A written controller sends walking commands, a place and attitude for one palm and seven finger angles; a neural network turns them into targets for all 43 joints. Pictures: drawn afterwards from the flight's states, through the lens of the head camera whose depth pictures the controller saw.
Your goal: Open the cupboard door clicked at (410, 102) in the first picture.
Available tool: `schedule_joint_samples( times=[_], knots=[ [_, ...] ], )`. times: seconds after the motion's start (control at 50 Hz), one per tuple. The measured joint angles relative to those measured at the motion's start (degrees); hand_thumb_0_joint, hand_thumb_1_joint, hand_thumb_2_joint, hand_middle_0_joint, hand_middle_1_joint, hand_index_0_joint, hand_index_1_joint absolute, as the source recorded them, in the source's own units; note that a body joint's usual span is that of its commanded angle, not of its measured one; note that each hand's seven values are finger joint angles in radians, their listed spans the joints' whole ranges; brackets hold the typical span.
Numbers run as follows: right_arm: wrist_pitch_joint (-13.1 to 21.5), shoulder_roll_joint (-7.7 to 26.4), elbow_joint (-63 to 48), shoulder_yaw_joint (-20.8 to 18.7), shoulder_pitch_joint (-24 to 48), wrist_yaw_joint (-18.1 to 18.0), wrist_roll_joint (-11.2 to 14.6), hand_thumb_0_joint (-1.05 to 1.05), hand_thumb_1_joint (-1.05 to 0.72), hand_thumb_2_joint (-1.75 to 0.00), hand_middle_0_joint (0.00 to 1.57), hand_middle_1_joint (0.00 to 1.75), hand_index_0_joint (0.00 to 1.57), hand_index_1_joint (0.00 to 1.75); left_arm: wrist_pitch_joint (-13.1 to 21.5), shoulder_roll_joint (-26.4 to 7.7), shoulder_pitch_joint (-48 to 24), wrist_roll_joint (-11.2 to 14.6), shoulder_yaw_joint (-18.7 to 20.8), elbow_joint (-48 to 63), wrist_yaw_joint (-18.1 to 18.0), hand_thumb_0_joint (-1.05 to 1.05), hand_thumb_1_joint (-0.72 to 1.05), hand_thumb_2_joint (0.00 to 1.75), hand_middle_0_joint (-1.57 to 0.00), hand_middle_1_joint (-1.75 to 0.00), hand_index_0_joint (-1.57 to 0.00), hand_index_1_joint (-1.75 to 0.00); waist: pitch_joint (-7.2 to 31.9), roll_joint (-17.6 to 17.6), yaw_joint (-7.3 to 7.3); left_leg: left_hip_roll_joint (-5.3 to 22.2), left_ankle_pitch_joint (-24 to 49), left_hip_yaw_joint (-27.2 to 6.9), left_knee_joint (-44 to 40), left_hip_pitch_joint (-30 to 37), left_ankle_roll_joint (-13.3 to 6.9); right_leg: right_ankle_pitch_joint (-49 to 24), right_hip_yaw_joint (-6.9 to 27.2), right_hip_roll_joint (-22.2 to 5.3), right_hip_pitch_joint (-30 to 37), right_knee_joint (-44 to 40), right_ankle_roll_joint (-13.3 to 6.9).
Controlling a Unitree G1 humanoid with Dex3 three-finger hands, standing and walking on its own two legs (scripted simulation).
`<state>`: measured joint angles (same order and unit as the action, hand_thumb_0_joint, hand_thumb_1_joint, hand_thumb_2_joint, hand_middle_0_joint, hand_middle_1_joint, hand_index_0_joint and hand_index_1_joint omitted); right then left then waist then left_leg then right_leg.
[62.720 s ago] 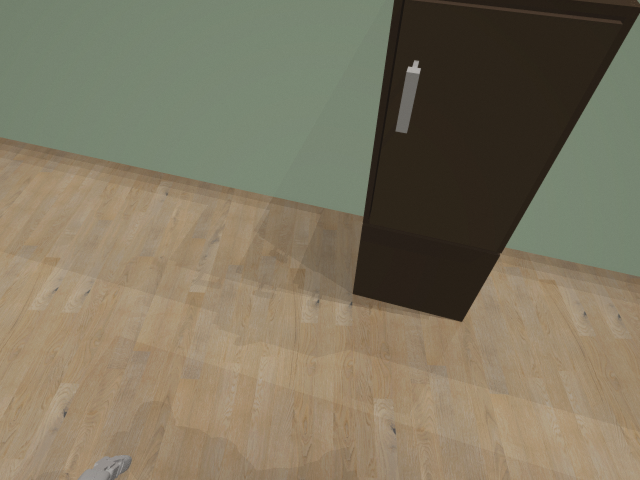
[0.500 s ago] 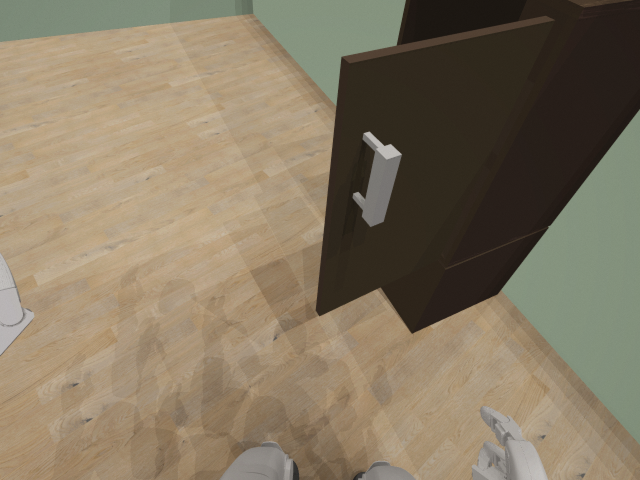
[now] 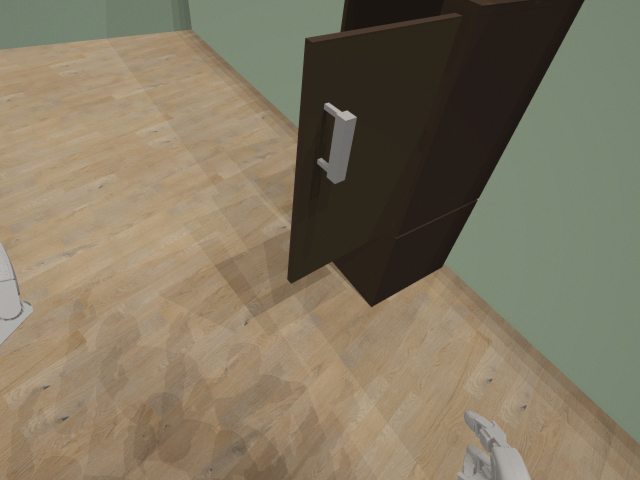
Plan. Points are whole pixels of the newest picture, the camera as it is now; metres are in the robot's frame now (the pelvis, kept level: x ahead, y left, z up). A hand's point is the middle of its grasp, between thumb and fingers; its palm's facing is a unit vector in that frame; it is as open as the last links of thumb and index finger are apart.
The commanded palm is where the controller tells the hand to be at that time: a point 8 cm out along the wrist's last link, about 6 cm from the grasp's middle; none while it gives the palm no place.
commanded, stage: stop stepping back and stand still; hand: left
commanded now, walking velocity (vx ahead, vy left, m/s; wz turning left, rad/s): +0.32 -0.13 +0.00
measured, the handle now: (333, 143) +0.65 +0.05 +0.09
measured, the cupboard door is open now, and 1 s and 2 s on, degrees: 94 94 94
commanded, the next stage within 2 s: let the arm hang, fingers relaxed in 0.62 s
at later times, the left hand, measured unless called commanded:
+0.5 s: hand out of the picture +0.09 +0.26 +0.19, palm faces +0.50 -0.74 -0.45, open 7.4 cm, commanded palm +0.06 +0.28 +0.20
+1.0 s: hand out of the picture -0.01 +0.17 -0.13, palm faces +0.01 -0.98 -0.20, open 7.4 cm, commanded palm none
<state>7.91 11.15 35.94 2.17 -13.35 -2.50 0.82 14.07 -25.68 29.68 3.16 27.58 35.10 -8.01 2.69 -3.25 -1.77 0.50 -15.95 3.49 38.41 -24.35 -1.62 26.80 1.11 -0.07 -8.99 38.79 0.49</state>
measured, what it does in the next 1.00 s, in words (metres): walks backwards: right foot, then left foot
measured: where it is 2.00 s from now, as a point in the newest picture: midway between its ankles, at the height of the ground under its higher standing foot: outside the picture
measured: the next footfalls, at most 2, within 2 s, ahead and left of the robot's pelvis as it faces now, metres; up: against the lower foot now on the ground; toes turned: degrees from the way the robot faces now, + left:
right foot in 0.34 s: -0.04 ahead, -0.07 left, +0.00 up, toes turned +0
left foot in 0.76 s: -0.08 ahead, +0.12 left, +0.00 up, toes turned +4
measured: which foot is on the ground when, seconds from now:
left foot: down 0.00-0.34, up 0.36-0.74, down 0.76-1.00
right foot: up 0.00-0.32, down 0.34-1.00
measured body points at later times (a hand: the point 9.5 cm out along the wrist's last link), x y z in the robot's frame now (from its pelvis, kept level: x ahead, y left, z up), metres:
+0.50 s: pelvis -0.10 -0.02 +0.02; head -0.14 -0.04 +0.47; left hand +0.06 +0.30 +0.22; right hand +0.02 -0.27 -0.09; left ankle -0.05 +0.12 -0.63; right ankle -0.11 -0.07 -0.72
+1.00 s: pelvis -0.10 +0.00 +0.00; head -0.09 -0.03 +0.45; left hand -0.01 +0.22 -0.11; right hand +0.00 -0.22 -0.14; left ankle -0.09 +0.13 -0.71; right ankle -0.08 -0.07 -0.72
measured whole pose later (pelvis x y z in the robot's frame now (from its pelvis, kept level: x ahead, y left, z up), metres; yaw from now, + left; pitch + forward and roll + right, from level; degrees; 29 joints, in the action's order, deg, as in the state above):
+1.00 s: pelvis -0.10 +0.00 +0.00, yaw +1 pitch -1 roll +3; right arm -1.2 11.5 47.5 1.3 -11.9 -0.1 -1.7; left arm -3.4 -7.5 17.2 -1.5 -0.7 -40.0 0.3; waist -2.9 0.6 1.3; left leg -1.4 -20.5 3.4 36.8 -16.9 -0.2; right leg 18.9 -1.6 -0.1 -19.1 40.8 -3.1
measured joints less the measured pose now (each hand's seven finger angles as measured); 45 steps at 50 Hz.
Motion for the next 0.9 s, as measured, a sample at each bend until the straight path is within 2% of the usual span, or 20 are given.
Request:
schedule_joint_samples(
  times=[0.04,0.08,0.14,0.18,0.26,0.32,0.34,0.36,0.4,0.44,0.5,0.54,0.6,0.64,0.7,0.74,0.76,0.8,0.86,0.9],
  knots=[
    [0.1,0.23,0.69,-1.21,0.38,-0.79,-0.35,0.01,-0.91,-0.89,0.2,0.3,0.21,0.3,-1.26,-0.21,-3.17,-0.06,-0.34,-4.26,-0.34,0.01,0.88,0.9,-0.22,-0.3,-0.21,-0.31,-1.97,0.46,2.15,-0.55,0.12,0.36,-0.64,0.65,-2.5,3.62,0.87,0.79,-5.28,11.77,-0.16],
    [0.02,-0.05,1.61,-1.29,0.46,-1.03,-0.84,0.01,-0.91,-0.89,0.2,0.3,0.21,0.3,-2.35,-0.83,-5.19,-0.19,-0.48,-8.03,-0.44,0.01,0.88,0.9,-0.22,-0.3,-0.21,-0.31,-3.5,0.24,3.72,-0.28,4.16,0.8,-4.13,2.51,-2.64,3.35,0.66,1.9,-10.13,18.92,-0.51],
    [-0.51,-0.64,1.51,-0.97,-1.08,-0.56,-1.25,0.01,-0.91,-0.89,0.2,0.3,0.21,0.3,-3.91,-1.55,-1.85,-0.4,-0.32,-7.77,-0.3,0.01,0.89,0.9,-0.21,-0.3,-0.21,-0.31,-3.93,-0.71,5.76,0.55,8.71,1.46,-10.57,5.6,-1.48,-1.98,-1.58,2.39,-14.44,19.63,-0.83],
    [-0.82,-0.53,1.08,-1.17,-2.81,-0.36,-1.41,0.01,-0.91,-0.89,0.2,0.3,0.21,0.3,-4.33,-0.93,2.54,-0.83,-1.45,-5.16,-0.08,0.01,0.89,0.9,-0.21,-0.3,-0.21,-0.31,-3.23,-0.73,6.29,1.01,9.57,1.97,-13.68,6.83,-1.03,-4.18,-3.57,2.29,-15.1,17.03,-1.05],
    [-1.51,0.17,1.04,-2.34,-5.76,-1.06,-1.91,0.01,-0.91,-0.89,0.2,0.3,0.2,0.3,-3.64,-0.82,8.88,-2.13,-3.86,-1.74,0.28,0.01,0.88,0.9,-0.22,-0.3,-0.21,-0.31,-1.25,1.2,5.51,1.52,8.62,2.25,-17.35,7.16,-0.73,-1.53,-8.0,2.76,-10.59,8.13,-1.98],
    [-2.12,0.59,1.38,-2.95,-6.34,-2.08,-2.15,0.01,-0.91,-0.89,0.2,0.3,0.2,0.3,-3.55,-2.72,8.77,-2.41,-2.66,-2.49,-0.24,0.01,0.88,0.89,-0.22,-0.3,-0.21,-0.31,-0.06,2.51,4.62,0.9,4.76,2.07,-14.7,4.13,0.13,2.88,-9.75,3.22,-2.46,-4.05,-3.25],
    [-2.32,0.6,1.12,-2.99,-6.12,-2.21,-2.06,0.01,-0.91,-0.89,0.2,0.3,0.2,0.3,-3.65,-3.95,8.14,-2.39,-1.25,-2.73,-0.53,0.01,0.88,0.89,-0.22,-0.3,-0.22,-0.31,0.32,1.59,4.07,-0.1,0.91,2.87,-10.95,1.44,0.52,3.16,-8.26,2.43,0.13,-9.18,-4.37],
    [-2.65,1.13,1.66,-3.17,-5.05,-2.22,-1.88,0.01,-0.91,-0.89,0.2,0.3,0.2,0.3,-3.55,-3.86,6.45,-2.46,-0.61,-3.7,-0.52,0.01,0.88,0.89,-0.22,-0.3,-0.22,-0.31,0.07,2.18,2.82,-0.04,-2.49,2.17,-4.52,-2.05,0.92,-2.35,-7.75,2.35,-0.55,-10.79,-5.41],
    [-3.35,2.3,4.44,-3.31,-2.49,-1.93,-2.18,0.01,-0.91,-0.89,0.2,0.3,0.2,0.3,-3.11,-1.75,3.03,-2.05,-0.39,-6.92,-0.04,0.01,0.88,0.89,-0.22,-0.3,-0.22,-0.31,-0.96,4.19,1.07,0.05,-3.43,-1.11,10.68,-7.07,1.95,-9.37,-7.75,2.86,-2.09,-8.79,-6.4],
    [-3.97,2.42,5.84,-3.27,-2.04,-1.54,-1.6,0.01,-0.91,-0.89,0.2,0.3,0.2,0.3,-2.47,0.62,1.26,-1.65,-0.7,-11.65,0.0,0.01,0.88,0.9,-0.22,-0.3,-0.22,-0.31,0.35,4.6,0.61,-0.2,-0.8,-2.12,20.4,-9.3,2.59,-9.54,-7.29,2.48,-1.87,-9.12,-6.26],
    [-3.75,2.34,5.44,-3.12,-2.87,-1.72,-0.9,0.01,-0.91,-0.89,0.2,0.3,0.21,0.3,-2.93,4.54,-0.05,-1.53,-2.54,-18.09,-0.18,0.01,0.88,0.9,-0.22,-0.3,-0.21,-0.31,2.66,4.59,0.84,0.55,3.87,-2.14,25.45,-9.23,2.73,-10.23,-7.0,1.54,-0.77,-11.93,-5.64],
    [-3.09,2.66,5.02,-3.15,-2.87,-2.18,-0.82,0.01,-0.91,-0.89,0.2,0.3,0.21,0.3,-3.28,6.7,-1.21,-1.99,-4.86,-20.69,-0.34,0.01,0.89,0.9,-0.21,-0.3,-0.21,-0.31,2.65,4.7,1.03,1.26,4.54,-2.04,23.79,-7.72,2.24,-11.12,-7.32,0.94,-0.21,-13.4,-5.42],
    [-2.0,3.02,4.73,-3.23,-1.99,-2.71,-1.03,0.01,-0.91,-0.89,0.2,0.3,0.2,0.3,-3.11,8.34,-2.35,-2.91,-8.25,-20.21,-0.29,0.01,0.89,0.9,-0.21,-0.3,-0.21,-0.31,1.01,4.02,0.97,2.0,3.7,-1.31,15.96,-3.97,1.29,-12.02,-7.83,0.05,0.17,-14.77,-5.14],
    [-1.45,2.85,4.16,-3.21,-1.32,-2.97,-1.21,0.01,-0.91,-0.89,0.2,0.3,0.2,0.3,-2.56,7.86,-2.08,-3.2,-9.11,-16.96,-0.27,0.01,0.89,0.9,-0.21,-0.3,-0.21,-0.31,-0.31,2.84,0.74,2.1,2.56,-0.35,8.7,-0.67,0.72,-12.37,-7.81,-0.42,0.0,-15.21,-5.06],
    [-0.77,2.37,2.38,-3.06,-0.55,-3.11,-1.45,0.01,-0.91,-0.89,0.2,0.3,0.2,0.3,-1.25,5.4,-0.21,-2.97,-7.31,-10.52,-0.74,0.02,0.88,0.9,-0.22,-0.3,-0.21,-0.31,-1.71,1.21,0.48,1.51,1.44,1.01,-1.78,4.74,0.18,-12.19,-7.31,-0.58,-0.92,-14.66,-4.96],
    [0.22,2.88,1.87,-3.49,-0.28,-1.78,-1.49,0.01,-0.91,-0.89,0.2,0.3,0.2,0.3,-0.13,3.44,-0.28,-3.58,-6.17,-10.01,-0.45,0.01,0.88,0.9,-0.22,-0.3,-0.21,-0.31,-1.48,1.8,0.71,0.99,5.14,1.42,-6.85,7.51,-0.01,-11.09,-7.65,-0.27,-2.46,-12.51,-4.47],
    [0.09,4.07,2.3,-3.87,-0.02,-0.24,-1.43,0.01,-0.91,-0.89,0.2,0.3,0.2,0.3,-0.86,2.81,-2.46,-4.2,-7.66,-13.86,1.0,0.01,0.88,0.9,-0.22,-0.3,-0.21,-0.31,-0.84,3.26,0.79,1.04,7.34,1.02,-7.74,7.73,-0.1,-9.84,-8.29,-0.19,-4.28,-9.7,-3.96],
    [-2.45,5.81,3.68,-4.04,1.65,1.51,-1.57,0.01,-0.91,-0.89,0.2,0.3,0.2,0.3,-6.04,3.48,-7.45,-4.88,-12.16,-25.6,3.51,0.0,0.89,0.9,-0.21,-0.3,-0.2,-0.31,-0.25,5.43,1.32,0.22,1.51,0.35,-6.1,6.65,0.6,-5.01,-7.81,-1.18,-8.32,-1.76,-2.11],
    [-5.39,5.56,5.52,-3.07,3.47,2.04,-2.98,0.01,-0.91,-0.89,0.2,0.3,0.2,0.3,-14.16,8.03,-12.8,-5.26,-18.11,-46.01,5.51,0.0,0.9,0.9,-0.2,-0.3,-0.2,-0.3,-0.6,6.52,2.6,-1.53,-1.19,0.81,-3.95,5.6,0.77,4.24,-3.4,-1.42,-13.68,9.92,-0.36],
    [-6.12,4.21,6.4,-2.12,3.37,2.1,-3.65,0.01,-0.91,-0.89,0.2,0.3,0.2,0.3,-17.07,11.26,-14.47,-5.15,-21.53,-57.21,6.56,0.0,0.9,0.9,-0.2,-0.3,-0.19,-0.3,-2.06,6.06,3.36,-2.29,-0.94,1.04,-3.93,6.21,0.42,3.94,-1.75,-1.17,-14.51,11.28,-0.01]
  ],
)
